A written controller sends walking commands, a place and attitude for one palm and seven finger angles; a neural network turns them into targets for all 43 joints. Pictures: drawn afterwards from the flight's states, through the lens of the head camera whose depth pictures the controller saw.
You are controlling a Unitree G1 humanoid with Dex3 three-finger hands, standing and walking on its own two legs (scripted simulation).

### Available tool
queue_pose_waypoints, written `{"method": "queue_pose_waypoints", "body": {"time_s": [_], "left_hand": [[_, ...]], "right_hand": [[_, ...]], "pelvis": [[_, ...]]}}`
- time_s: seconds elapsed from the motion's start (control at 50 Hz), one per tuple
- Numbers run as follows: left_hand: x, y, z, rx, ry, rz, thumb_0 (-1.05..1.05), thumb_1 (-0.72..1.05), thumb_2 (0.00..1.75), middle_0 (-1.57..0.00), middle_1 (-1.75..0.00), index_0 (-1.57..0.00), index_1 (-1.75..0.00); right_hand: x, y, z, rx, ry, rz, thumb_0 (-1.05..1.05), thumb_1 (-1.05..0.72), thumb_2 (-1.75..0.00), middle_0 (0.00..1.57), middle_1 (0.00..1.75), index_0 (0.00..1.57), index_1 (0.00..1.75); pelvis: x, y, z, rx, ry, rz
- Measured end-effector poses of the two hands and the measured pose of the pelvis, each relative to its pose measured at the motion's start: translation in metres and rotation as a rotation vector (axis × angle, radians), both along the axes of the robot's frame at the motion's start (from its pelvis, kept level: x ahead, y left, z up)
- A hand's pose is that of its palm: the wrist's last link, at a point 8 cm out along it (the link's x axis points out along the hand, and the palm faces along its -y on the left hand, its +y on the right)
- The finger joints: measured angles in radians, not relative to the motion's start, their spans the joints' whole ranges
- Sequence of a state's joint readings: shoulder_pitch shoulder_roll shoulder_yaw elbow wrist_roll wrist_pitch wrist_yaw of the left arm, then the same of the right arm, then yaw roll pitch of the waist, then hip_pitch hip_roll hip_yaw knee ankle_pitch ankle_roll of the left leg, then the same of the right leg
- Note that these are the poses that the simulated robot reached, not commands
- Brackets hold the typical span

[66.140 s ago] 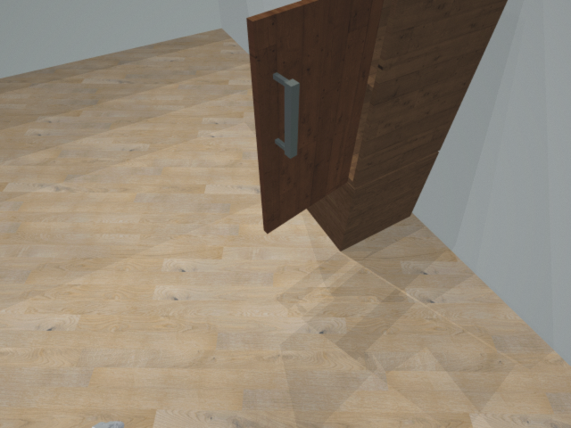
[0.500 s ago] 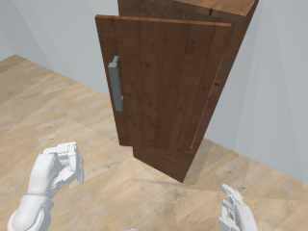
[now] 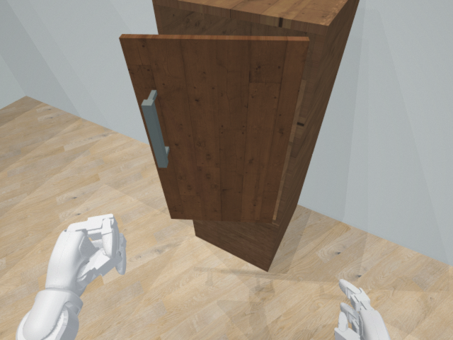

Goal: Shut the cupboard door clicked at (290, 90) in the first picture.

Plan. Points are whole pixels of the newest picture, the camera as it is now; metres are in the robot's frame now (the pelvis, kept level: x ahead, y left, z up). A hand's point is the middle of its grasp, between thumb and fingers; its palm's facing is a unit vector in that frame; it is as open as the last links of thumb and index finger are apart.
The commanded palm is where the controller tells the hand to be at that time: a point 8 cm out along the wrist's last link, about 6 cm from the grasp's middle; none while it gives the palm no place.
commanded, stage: bring the fist close to the handle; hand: left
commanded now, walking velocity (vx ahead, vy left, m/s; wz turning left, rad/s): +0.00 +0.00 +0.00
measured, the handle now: (158, 130) +0.51 +0.19 +0.09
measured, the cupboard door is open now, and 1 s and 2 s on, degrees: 25 25 21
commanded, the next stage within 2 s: push the door shut along its arc in 1.42 s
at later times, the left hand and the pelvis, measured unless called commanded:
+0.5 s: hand (142, 202) +0.32 +0.18 +0.09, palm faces +0.04 -1.00 -0.01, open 3.1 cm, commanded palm +0.30 +0.23 +0.10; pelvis +0.02 -0.01 +0.00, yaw -1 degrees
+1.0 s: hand (165, 165) +0.41 +0.16 +0.09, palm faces +0.01 -1.00 -0.02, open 3.1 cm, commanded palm +0.39 +0.21 +0.10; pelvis +0.01 +0.00 +0.00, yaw -2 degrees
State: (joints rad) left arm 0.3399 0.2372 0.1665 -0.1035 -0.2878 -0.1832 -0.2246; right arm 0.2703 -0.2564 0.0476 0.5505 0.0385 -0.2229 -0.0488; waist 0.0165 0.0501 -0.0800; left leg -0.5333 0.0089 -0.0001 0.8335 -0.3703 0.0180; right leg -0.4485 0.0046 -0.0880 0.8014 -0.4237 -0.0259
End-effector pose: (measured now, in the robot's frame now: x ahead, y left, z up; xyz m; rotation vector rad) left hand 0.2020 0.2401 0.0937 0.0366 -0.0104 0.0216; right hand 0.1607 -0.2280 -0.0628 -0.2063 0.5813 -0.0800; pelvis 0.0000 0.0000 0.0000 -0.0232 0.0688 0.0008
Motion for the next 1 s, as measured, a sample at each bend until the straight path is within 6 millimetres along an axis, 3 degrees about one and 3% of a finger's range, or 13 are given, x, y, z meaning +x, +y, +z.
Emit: {"method": "queue_pose_waypoints", "body": {"time_s": [0.08,0.14,0.26,0.38,0.6,0.74,0.82,1.0], "left_hand": [[-0.003,-0.008,-0.011,-0.004,0.068,-0.013,0.01,0.90,0.90,-1.30,-1.50,-1.30,-1.50],[0.004,-0.003,-0.006,0.016,0.018,0.025,0.02,0.90,0.90,-1.31,-1.50,-1.30,-1.50],[0.041,0.003,0.010,0.019,-0.088,0.040,0.02,0.90,0.90,-1.31,-1.50,-1.30,-1.50],[0.077,-0.017,-0.003,-0.012,0.037,-0.064,0.01,0.90,0.90,-1.30,-1.50,-1.30,-1.50],[0.110,-0.005,0.003,-0.006,-0.035,0.026,0.02,0.90,0.90,-1.30,-1.50,-1.30,-1.50],[0.136,-0.019,-0.008,-0.029,0.028,-0.034,0.02,0.90,0.90,-1.30,-1.50,-1.30,-1.50],[0.152,-0.026,-0.002,-0.032,-0.003,-0.023,0.02,0.90,0.90,-1.31,-1.50,-1.30,-1.50],[0.187,-0.031,0.000,-0.022,0.025,-0.011,0.02,0.90,0.90,-1.30,-1.50,-1.30,-1.50]], "right_hand": [[0.001,-0.005,0.001,0.000,-0.009,-0.010,0.01,-0.90,-0.90,0.21,0.30,0.20,0.30],[0.002,-0.009,-0.001,-0.012,0.001,-0.004,0.01,-0.90,-0.90,0.21,0.30,0.20,0.30],[0.001,-0.016,-0.010,-0.019,0.042,-0.004,0.01,-0.90,-0.90,0.21,0.30,0.20,0.30],[-0.005,-0.022,-0.012,-0.009,0.069,-0.056,0.01,-0.90,-0.90,0.21,0.30,0.20,0.30],[-0.009,-0.024,-0.015,-0.023,0.150,-0.069,0.01,-0.90,-0.90,0.21,0.30,0.20,0.30],[-0.010,-0.019,-0.020,-0.021,0.185,-0.083,0.01,-0.90,-0.90,0.21,0.30,0.20,0.30],[-0.014,-0.015,-0.021,-0.016,0.199,-0.091,0.01,-0.90,-0.90,0.21,0.30,0.20,0.30],[-0.041,-0.014,-0.030,-0.001,0.288,-0.122,0.01,-0.90,-0.90,0.21,0.30,0.20,0.30]], "pelvis": [[0.000,-0.005,0.001,0.006,-0.001,-0.003],[0.000,-0.009,0.000,0.006,-0.001,0.001],[0.000,-0.014,-0.002,0.003,0.012,0.009],[0.008,-0.011,0.002,0.015,0.030,-0.010],[0.018,-0.008,0.004,0.020,0.043,-0.021],[0.017,-0.001,0.004,0.015,0.055,-0.018],[0.017,0.001,0.004,0.015,0.060,-0.023],[0.013,0.003,0.003,0.013,0.075,-0.030]]}}
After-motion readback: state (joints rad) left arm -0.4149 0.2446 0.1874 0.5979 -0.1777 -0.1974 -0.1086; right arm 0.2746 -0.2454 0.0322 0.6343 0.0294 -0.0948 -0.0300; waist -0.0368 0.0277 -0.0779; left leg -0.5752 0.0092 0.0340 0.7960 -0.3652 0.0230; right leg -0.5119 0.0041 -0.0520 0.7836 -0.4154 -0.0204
